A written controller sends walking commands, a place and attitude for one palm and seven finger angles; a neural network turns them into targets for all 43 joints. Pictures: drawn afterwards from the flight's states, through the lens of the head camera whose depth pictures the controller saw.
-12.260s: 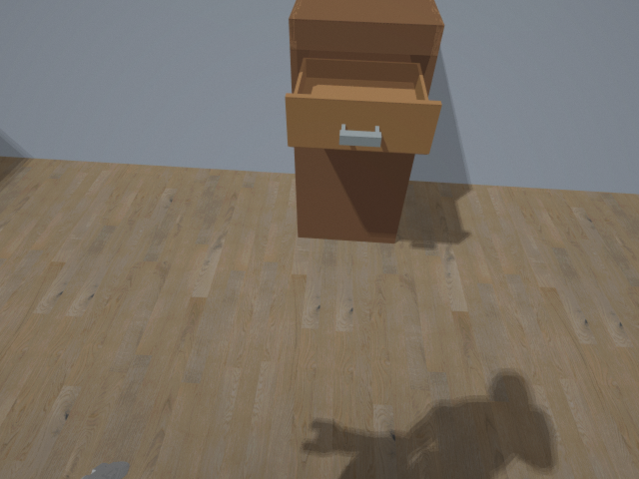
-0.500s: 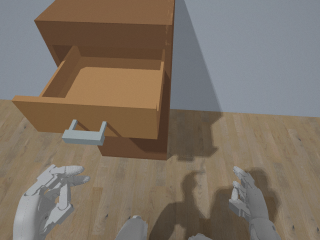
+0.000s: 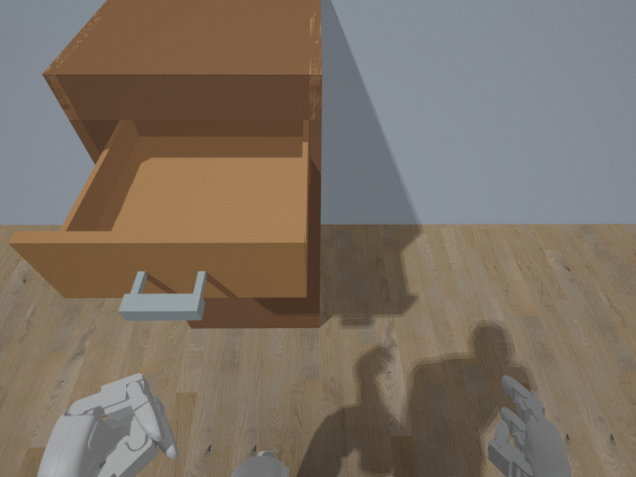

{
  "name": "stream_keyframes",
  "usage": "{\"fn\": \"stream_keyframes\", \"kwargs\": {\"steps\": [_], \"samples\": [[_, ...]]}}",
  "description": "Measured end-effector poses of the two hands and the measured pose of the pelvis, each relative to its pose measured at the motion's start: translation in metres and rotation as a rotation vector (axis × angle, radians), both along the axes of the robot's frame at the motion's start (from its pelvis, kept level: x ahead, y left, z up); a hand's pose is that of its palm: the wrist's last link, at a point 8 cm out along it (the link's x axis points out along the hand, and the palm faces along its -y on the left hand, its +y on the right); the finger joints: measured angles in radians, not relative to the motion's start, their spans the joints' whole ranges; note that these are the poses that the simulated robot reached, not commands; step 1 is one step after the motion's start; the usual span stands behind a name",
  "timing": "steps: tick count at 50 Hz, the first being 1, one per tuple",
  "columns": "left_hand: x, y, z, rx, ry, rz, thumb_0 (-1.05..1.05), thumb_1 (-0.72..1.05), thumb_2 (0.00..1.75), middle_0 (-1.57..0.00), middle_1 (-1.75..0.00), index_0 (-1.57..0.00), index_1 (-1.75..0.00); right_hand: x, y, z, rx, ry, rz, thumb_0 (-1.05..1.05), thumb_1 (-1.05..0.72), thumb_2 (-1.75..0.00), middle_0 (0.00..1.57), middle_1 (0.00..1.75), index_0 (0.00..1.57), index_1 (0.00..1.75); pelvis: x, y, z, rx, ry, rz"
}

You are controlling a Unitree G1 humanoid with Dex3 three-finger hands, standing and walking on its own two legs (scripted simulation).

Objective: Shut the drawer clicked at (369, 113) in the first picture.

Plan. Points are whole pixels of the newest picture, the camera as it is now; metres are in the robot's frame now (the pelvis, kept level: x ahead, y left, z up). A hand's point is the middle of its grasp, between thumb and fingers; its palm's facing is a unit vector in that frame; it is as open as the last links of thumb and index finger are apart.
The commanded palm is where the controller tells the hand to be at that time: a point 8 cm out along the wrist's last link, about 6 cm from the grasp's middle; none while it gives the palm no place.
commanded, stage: raise the hand and make a fist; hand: left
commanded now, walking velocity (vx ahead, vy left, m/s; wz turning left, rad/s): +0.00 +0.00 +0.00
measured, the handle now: (167, 292) +0.34 +0.24 +0.01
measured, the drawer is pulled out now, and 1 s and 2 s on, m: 0.26 0.26 0.26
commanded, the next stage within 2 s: bring the fist close to the handle in 0.78 s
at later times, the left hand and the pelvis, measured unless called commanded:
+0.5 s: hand (133, 433) +0.15 +0.17 +0.12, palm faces +0.11 -0.99 -0.05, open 3.3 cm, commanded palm +0.10 +0.22 +0.12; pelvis +0.00 +0.02 +0.01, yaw +0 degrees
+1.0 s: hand (155, 429) +0.16 +0.16 +0.10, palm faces +0.10 -0.99 -0.08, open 3.3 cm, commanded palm +0.12 +0.23 +0.10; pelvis +0.01 -0.01 +0.01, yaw +1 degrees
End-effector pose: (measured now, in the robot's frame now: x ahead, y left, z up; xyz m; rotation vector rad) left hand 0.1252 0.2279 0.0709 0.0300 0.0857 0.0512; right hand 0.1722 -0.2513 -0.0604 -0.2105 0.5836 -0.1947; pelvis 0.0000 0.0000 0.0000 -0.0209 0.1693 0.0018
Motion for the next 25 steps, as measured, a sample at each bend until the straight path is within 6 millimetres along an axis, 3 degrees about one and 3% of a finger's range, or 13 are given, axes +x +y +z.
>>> {"fn": "stream_keyframes", "kwargs": {"steps": [8,13,18,25], "samples": [[0.007,0.001,0.027,0.003,-0.101,0.047,0.02,0.90,0.90,-1.30,-1.50,-1.30,-1.49,0.033,0.052,0.020,0.071,-0.109,0.111,0.01,-0.90,-0.90,0.20,0.30,0.20,0.30,0.003,0.013,0.002,-0.010,-0.022,0.005],[0.004,-0.006,0.032,-0.010,-0.063,0.025,0.01,0.90,0.90,-1.36,-1.56,-1.36,-1.55,0.040,0.074,0.026,0.104,-0.132,0.165,0.01,-0.90,-0.90,0.20,0.30,0.20,0.30,0.004,0.019,0.004,-0.012,-0.038,0.008],[-0.002,-0.009,0.037,0.001,-0.038,0.020,0.02,0.90,0.90,-1.38,-1.59,-1.39,-1.58,0.038,0.080,0.027,0.109,-0.120,0.179,0.01,-0.90,-0.90,0.20,0.30,0.20,0.30,0.005,0.021,0.005,-0.012,-0.049,0.005],[-0.003,-0.003,0.048,0.023,-0.080,0.055,0.02,0.90,0.90,-1.39,-1.60,-1.40,-1.59,0.025,0.068,0.021,0.092,-0.073,0.159,0.01,-0.90,-0.90,0.20,0.30,0.20,0.30,0.005,0.019,0.005,-0.014,-0.055,0.007]]}}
